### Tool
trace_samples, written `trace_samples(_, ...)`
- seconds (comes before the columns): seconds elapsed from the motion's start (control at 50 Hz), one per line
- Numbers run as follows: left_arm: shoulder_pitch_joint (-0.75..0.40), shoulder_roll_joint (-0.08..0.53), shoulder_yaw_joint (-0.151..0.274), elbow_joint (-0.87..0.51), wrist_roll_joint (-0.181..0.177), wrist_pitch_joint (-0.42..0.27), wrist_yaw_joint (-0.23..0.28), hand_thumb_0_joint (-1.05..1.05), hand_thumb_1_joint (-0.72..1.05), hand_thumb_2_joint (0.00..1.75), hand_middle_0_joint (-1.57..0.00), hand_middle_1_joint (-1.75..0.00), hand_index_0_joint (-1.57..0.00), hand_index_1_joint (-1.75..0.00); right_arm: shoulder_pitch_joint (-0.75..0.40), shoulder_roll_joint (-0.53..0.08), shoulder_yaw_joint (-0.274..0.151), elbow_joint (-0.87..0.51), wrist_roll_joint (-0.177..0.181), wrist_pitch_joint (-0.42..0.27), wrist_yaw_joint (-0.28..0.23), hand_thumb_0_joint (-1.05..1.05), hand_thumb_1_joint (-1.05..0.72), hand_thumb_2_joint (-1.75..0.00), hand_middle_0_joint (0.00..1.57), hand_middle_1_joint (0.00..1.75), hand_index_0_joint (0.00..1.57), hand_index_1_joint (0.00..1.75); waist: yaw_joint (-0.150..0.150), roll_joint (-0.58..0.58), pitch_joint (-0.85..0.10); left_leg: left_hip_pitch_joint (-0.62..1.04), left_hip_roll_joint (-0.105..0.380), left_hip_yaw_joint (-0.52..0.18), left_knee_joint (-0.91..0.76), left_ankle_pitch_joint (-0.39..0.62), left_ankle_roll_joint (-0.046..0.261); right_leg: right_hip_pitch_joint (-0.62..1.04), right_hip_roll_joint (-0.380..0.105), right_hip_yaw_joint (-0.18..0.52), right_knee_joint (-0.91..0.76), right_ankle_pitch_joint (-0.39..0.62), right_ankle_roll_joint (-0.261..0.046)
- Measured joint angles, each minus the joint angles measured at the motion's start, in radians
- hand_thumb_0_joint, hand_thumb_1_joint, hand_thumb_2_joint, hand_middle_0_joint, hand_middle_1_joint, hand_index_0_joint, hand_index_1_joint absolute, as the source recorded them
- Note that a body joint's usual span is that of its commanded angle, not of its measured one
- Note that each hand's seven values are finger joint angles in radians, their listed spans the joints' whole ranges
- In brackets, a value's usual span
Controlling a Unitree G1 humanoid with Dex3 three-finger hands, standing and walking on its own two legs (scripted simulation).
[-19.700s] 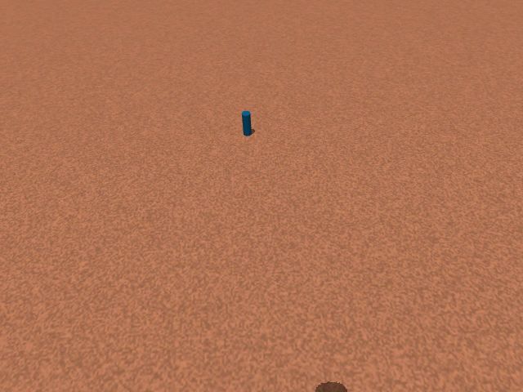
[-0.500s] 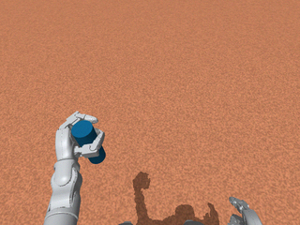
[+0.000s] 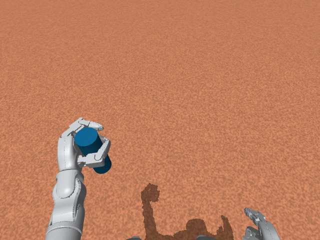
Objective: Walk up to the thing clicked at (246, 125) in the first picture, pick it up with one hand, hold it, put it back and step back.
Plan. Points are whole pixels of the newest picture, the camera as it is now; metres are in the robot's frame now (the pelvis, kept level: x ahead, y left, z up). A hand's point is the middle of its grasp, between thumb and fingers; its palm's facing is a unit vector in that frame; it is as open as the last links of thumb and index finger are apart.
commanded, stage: hold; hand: left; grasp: from the side
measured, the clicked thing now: (95, 152) +0.33 +0.19 +0.03
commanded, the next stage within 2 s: crouch in 1.04 s
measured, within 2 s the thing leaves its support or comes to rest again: neither
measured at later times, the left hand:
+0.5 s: hand (96, 146) +0.33 +0.17 +0.07, palm faces +0.15 -0.99 +0.00, open 7.1 cm
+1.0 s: hand (98, 148) +0.32 +0.17 +0.06, palm faces +0.15 -0.99 +0.00, open 7.1 cm
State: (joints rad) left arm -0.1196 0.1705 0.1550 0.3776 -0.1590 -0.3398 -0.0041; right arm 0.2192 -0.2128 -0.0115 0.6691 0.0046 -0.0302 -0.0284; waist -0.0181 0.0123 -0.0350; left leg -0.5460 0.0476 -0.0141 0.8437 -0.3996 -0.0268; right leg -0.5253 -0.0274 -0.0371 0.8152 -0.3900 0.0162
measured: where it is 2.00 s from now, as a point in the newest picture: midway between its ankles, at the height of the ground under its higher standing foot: outside the picture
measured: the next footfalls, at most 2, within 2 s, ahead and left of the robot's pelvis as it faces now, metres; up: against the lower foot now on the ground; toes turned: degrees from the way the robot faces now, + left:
none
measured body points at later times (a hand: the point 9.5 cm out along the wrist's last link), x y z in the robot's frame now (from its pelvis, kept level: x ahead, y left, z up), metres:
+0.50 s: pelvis +0.00 +0.00 +0.00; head +0.03 +0.00 +0.45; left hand +0.31 +0.22 +0.07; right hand +0.13 -0.24 -0.11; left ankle +0.02 +0.13 -0.70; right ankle +0.01 -0.13 -0.70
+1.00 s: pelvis +0.00 +0.00 +0.00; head +0.04 +0.00 +0.45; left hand +0.31 +0.22 +0.07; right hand +0.14 -0.25 -0.11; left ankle +0.02 +0.13 -0.70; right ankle +0.01 -0.13 -0.70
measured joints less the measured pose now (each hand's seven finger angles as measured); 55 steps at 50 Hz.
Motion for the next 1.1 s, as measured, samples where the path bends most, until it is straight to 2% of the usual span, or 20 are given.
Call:
trace_samples(0.12,0.007,-0.003,-0.009,-0.003,-0.001,0.006,-0.002,-0.02,-0.04,1.14,-0.92,-1.12,-0.88,-1.1,0.009,-0.001,0.0,0.002,0.002,0.002,0.004,0.01,-0.91,-0.9,0.2,0.3,0.2,0.3,0.0,0.006,-0.006,0.004,-0.001,0.0,-0.004,0.0,0.002,0.007,0.0,-0.001,-0.009,0.003,0.002)
trace_samples(0.24,0.014,-0.005,0.003,-0.004,-0.004,0.008,0.003,-0.02,-0.04,1.14,-0.92,-1.12,-0.88,-1.1,0.012,0.002,-0.001,-0.003,0.002,0.003,0.006,0.01,-0.91,-0.9,0.2,0.3,0.2,0.3,0.0,0.005,-0.004,-0.002,0.0,0.002,0.003,-0.003,0.003,0.0,0.0,0.002,-0.002,0.001,0.003)
trace_samples(0.58,0.017,-0.014,-0.016,-0.028,0.002,0.009,0.01,-0.02,-0.04,1.14,-0.92,-1.12,-0.88,-1.1,0.009,0.001,-0.001,-0.011,0.003,-0.006,0.007,0.01,-0.91,-0.9,0.2,0.3,0.2,0.3,0.0,0.006,0.0,-0.003,0.0,0.001,0.003,0.001,0.001,-0.002,0.0,0.002,0.001,0.002,0.001)
trace_samples(0.78,0.019,-0.006,0.002,-0.016,-0.004,0.005,0.005,-0.02,-0.04,1.14,-0.92,-1.12,-0.88,-1.1,0.002,0.001,0.002,-0.007,0.003,-0.006,0.005,0.01,-0.91,-0.9,0.2,0.3,0.2,0.3,0.0,0.004,-0.006,-0.007,0.001,-0.006,0.004,0.001,-0.004,-0.006,0.002,-0.005,0.007,-0.003,-0.004)
trace_samples(0.94,0.032,-0.013,-0.012,-0.029,-0.003,-0.001,-0.002,-0.02,-0.04,1.14,-0.92,-1.12,-0.88,-1.1,0.002,-0.004,-0.001,-0.006,0.002,-0.008,0.004,0.01,-0.91,-0.9,0.2,0.3,0.2,0.3,0.001,0.004,-0.004,-0.011,0.001,-0.009,0.006,0.0,-0.004,-0.009,0.002,-0.007,0.008,-0.003,-0.004)
trace_samples(1.1,0.021,-0.007,-0.004,-0.029,-0.001,0.0,0.006,-0.02,-0.04,1.14,-0.92,-1.12,-0.88,-1.1,0.002,-0.001,0.001,-0.008,0.004,-0.007,0.003,0.01,-0.91,-0.9,0.2,0.3,0.2,0.3,-0.001,0.006,-0.01,-0.008,0.002,-0.005,0.01,-0.005,-0.004,-0.007,0.002,-0.003,0.012,-0.007,-0.004)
